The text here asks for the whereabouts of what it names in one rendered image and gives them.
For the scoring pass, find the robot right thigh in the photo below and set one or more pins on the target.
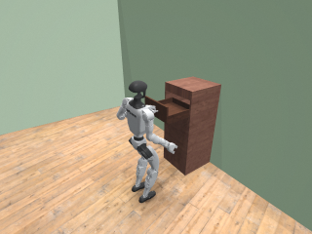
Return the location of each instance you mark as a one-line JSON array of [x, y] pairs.
[[152, 157]]

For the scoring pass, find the cabinet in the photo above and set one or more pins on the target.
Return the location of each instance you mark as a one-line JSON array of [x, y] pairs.
[[193, 135]]

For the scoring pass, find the robot head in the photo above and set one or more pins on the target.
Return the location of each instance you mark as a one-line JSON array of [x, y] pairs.
[[137, 87]]

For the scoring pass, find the right robot forearm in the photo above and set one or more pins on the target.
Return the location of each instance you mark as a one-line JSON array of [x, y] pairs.
[[158, 140]]

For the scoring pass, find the right robot upper arm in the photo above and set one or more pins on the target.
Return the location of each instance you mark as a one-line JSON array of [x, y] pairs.
[[148, 117]]

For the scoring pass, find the drawer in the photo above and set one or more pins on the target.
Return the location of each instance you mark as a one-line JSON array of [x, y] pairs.
[[170, 109]]

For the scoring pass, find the robot left hand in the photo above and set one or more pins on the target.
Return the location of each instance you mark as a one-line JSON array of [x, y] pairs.
[[151, 107]]

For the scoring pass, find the robot right hand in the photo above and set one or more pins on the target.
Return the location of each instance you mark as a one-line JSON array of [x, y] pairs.
[[172, 147]]

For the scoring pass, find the left robot upper arm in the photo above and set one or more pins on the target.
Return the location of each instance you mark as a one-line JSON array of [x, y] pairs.
[[123, 108]]

